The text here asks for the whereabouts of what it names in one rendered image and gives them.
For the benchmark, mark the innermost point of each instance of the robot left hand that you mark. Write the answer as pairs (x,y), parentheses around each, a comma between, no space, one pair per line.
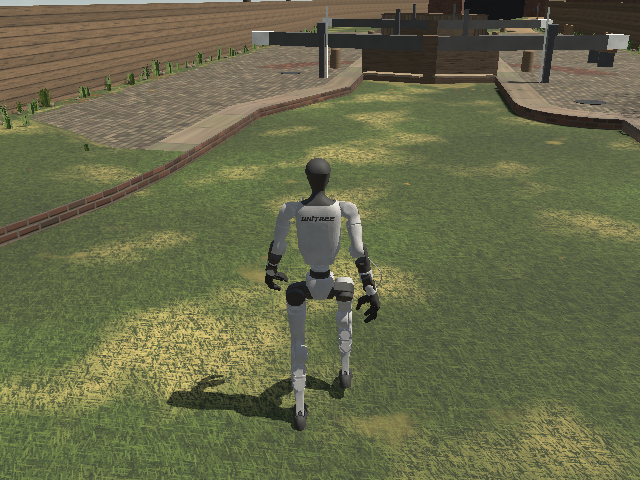
(278,276)

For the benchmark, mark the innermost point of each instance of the right robot forearm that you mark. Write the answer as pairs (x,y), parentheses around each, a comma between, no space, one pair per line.
(365,273)

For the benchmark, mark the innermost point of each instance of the left robot forearm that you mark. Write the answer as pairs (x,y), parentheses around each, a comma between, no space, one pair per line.
(272,261)

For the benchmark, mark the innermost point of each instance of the right robot upper arm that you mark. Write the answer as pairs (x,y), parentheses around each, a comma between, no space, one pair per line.
(350,211)

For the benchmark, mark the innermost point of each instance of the robot right foot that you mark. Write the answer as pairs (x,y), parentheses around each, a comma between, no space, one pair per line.
(345,380)

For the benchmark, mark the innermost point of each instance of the robot left shin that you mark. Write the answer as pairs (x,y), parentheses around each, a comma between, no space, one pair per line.
(298,378)

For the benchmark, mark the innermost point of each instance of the left robot upper arm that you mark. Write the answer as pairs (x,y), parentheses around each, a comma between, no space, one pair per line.
(287,212)

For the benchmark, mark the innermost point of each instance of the robot right hand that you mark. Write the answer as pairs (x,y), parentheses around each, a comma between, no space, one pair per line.
(375,306)

